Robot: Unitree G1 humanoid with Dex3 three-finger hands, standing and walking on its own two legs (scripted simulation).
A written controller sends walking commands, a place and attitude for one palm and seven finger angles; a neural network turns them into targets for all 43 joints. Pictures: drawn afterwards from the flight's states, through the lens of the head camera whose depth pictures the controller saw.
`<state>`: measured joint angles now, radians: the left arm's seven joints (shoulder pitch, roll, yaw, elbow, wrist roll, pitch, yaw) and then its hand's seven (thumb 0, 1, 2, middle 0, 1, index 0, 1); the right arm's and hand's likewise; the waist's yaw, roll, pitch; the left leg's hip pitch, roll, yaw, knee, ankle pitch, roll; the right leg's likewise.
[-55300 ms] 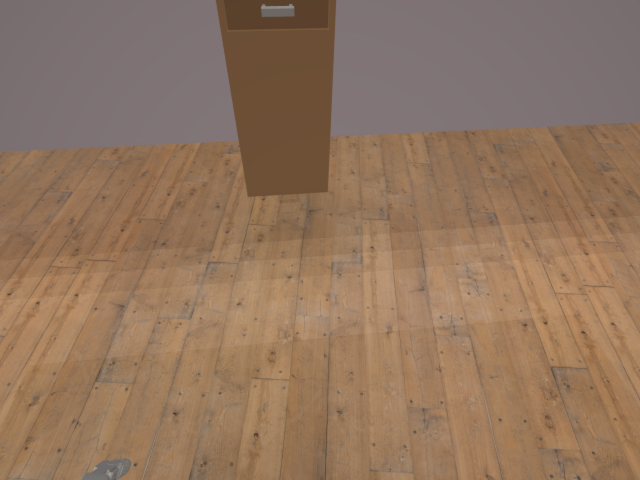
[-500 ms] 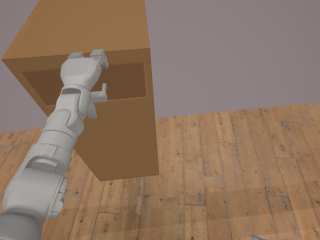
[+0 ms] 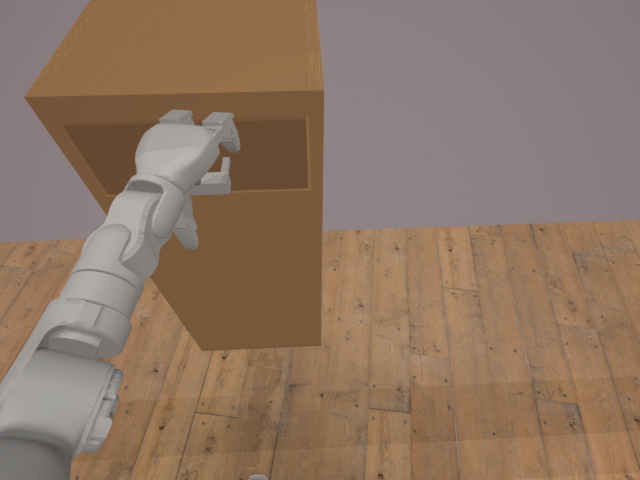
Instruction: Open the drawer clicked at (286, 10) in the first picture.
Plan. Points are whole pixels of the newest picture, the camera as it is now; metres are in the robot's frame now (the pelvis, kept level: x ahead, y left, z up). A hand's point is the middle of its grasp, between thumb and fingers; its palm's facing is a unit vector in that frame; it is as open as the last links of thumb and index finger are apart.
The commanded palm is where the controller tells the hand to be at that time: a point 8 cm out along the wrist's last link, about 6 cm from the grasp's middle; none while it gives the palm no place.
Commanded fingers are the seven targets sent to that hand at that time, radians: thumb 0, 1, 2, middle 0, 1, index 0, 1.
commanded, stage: lift the fingers back up to retry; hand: left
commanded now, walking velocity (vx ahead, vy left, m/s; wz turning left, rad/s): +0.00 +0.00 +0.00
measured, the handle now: (195, 174) +0.52 +0.19 +0.06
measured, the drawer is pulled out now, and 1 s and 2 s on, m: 0.00 0.00 0.00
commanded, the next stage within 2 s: re-aim the fingers above the handle in 0.74 s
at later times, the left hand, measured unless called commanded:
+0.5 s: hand (166, 179) +0.46 +0.21 +0.11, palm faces -0.13 -0.03 -0.99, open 13.7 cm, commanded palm +0.45 +0.21 +0.17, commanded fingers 0.00 -0.50 0.30 -0.30 -1.20 -0.30 -1.20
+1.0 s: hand (173, 164) +0.47 +0.20 +0.12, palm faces -0.03 -0.03 -1.00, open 13.5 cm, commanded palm +0.45 +0.20 +0.17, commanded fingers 0.00 -0.50 0.30 -0.30 -1.20 -0.30 -1.20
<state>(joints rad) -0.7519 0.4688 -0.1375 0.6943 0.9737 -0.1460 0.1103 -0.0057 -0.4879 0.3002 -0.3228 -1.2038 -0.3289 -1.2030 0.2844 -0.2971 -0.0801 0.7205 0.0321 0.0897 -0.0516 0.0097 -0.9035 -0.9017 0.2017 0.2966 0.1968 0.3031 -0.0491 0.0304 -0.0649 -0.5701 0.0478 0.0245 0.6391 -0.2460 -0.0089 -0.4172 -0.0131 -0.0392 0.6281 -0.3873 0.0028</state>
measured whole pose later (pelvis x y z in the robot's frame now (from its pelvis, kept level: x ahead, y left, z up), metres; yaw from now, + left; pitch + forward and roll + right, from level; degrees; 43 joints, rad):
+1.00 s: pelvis +0.00 +0.00 +0.00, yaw -2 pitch +10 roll +0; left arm -0.87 0.44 -0.11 0.94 1.01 0.13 0.08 0.00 -0.49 0.30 -0.35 -1.23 -0.36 -1.25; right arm 0.25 -0.22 -0.01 0.69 0.04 0.13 -0.03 0.01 -0.90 -0.90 0.20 0.30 0.20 0.30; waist -0.06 0.07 -0.12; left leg -0.55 0.05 0.06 0.61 -0.24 0.00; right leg -0.42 -0.02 0.00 0.62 -0.38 0.01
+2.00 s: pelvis +0.01 -0.01 +0.00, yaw -1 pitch +9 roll +0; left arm -0.60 0.45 -0.10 0.62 0.97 0.07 0.08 0.00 -0.49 0.30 -0.32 -1.20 -0.32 -1.20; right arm 0.26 -0.27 -0.05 0.68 0.05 0.13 -0.02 0.01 -0.90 -0.90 0.20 0.30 0.20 0.30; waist -0.02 0.06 -0.11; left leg -0.49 0.05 0.05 0.59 -0.25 -0.01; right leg -0.35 -0.01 -0.01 0.59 -0.39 0.00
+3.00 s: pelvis +0.00 +0.00 +0.01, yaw -1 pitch +6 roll +0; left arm -0.58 0.42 -0.16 0.55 0.95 0.03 0.05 -0.01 -0.49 0.30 -0.32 -1.20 -0.32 -1.20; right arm 0.23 -0.26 -0.05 0.70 0.05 0.11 -0.05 0.01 -0.90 -0.90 0.20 0.30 0.20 0.30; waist -0.02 0.06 -0.08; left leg -0.45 0.05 0.05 0.57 -0.23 -0.01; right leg -0.32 -0.01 -0.01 0.59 -0.38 0.00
